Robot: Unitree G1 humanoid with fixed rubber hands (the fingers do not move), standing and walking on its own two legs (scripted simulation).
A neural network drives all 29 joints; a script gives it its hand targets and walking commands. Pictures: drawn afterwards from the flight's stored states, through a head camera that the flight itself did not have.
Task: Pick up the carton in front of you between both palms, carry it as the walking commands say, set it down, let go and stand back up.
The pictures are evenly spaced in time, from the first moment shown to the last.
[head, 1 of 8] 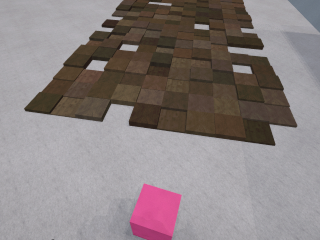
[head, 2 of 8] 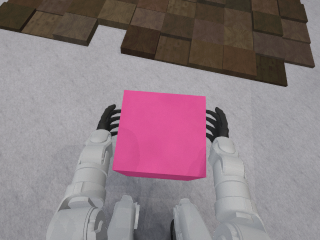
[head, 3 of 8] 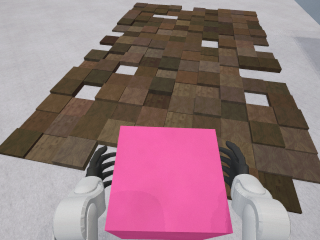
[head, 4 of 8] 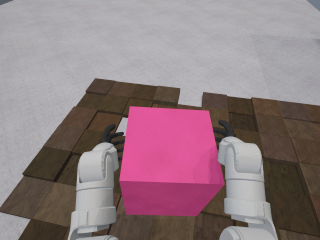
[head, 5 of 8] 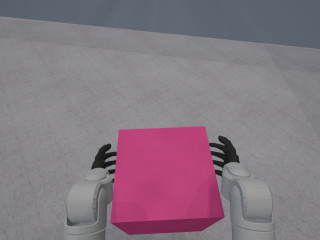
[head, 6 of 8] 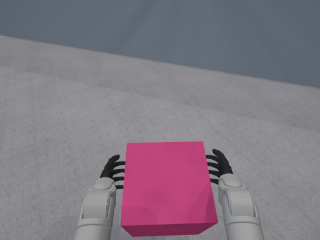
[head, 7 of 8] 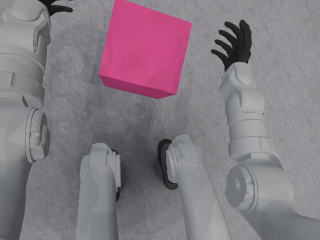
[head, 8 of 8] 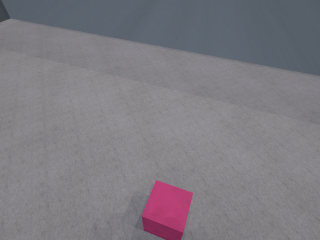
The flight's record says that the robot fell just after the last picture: no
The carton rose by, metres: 0.79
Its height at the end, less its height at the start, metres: +0.00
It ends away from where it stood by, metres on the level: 6.95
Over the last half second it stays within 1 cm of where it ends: yes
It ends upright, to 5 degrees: yes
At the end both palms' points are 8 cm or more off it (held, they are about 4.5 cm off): yes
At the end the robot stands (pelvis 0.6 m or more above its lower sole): yes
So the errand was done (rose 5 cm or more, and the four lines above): yes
